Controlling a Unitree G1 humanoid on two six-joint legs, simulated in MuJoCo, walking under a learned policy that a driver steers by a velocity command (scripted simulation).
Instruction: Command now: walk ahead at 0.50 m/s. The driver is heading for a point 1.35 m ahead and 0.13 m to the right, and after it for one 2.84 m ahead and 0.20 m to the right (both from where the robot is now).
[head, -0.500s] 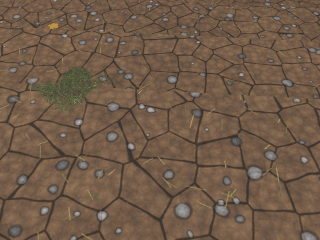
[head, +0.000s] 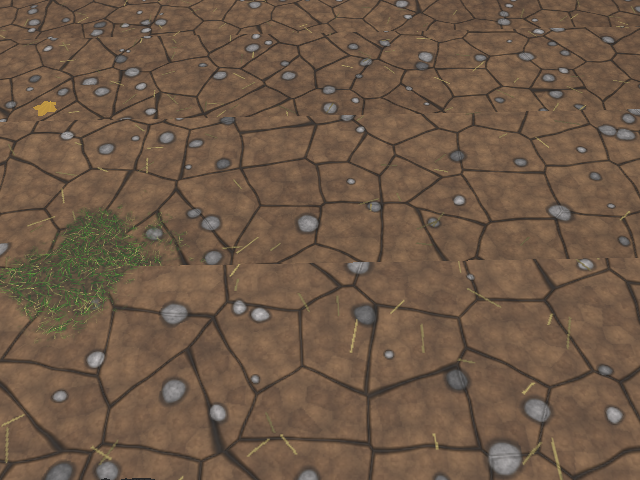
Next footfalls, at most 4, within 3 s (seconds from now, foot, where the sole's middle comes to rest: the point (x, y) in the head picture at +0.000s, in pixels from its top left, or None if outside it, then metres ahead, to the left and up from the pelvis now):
0.50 left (263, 475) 0.47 0.14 -0.76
1.06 right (369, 327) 0.79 -0.11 -0.76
1.80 left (230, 234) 1.22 0.25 -0.92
2.30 right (324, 172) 1.45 -0.04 -0.92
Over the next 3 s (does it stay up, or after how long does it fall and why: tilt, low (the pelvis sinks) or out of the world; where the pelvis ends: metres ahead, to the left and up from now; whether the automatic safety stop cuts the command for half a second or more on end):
stays up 1.74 -0.01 -0.27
